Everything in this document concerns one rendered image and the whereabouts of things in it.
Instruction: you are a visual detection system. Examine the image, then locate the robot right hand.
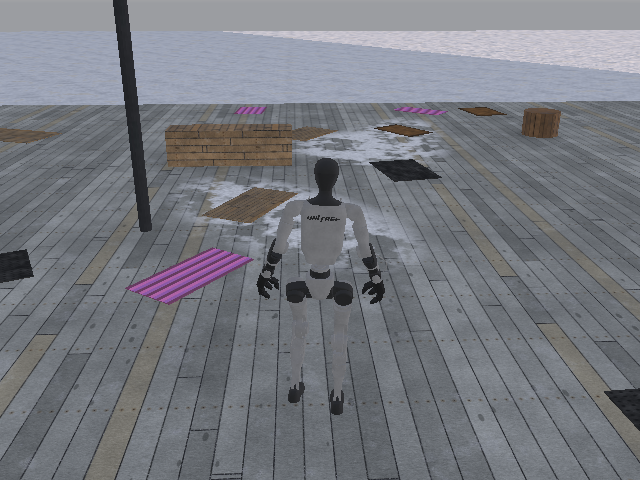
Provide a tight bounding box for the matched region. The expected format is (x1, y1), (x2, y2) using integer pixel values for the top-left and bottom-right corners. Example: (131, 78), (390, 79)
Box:
(362, 280), (385, 304)

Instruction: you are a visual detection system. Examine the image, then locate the robot right thigh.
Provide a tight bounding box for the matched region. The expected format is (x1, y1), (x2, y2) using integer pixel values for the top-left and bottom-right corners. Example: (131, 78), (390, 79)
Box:
(331, 280), (353, 353)

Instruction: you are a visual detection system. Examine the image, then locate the left robot forearm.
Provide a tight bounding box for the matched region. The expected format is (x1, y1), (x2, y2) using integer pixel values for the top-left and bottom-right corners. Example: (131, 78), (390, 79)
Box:
(261, 238), (282, 278)

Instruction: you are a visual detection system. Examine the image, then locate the robot left hand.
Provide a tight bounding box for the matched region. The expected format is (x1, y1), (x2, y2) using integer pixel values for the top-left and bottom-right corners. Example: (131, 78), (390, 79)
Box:
(256, 273), (279, 299)

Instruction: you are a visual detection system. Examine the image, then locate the right robot forearm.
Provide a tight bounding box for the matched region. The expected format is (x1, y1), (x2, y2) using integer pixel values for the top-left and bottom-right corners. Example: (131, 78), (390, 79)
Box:
(362, 243), (382, 284)

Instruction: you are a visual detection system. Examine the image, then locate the robot left shin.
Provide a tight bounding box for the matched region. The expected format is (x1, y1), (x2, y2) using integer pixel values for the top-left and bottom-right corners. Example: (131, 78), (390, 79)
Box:
(290, 320), (306, 390)

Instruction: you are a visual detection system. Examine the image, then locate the right robot upper arm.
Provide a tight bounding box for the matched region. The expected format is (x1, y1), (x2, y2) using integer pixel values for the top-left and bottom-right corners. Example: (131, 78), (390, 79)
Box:
(345, 203), (372, 259)

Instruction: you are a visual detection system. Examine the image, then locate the left robot upper arm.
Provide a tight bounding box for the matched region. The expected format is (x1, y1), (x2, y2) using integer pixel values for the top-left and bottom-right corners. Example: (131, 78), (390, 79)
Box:
(272, 200), (304, 254)

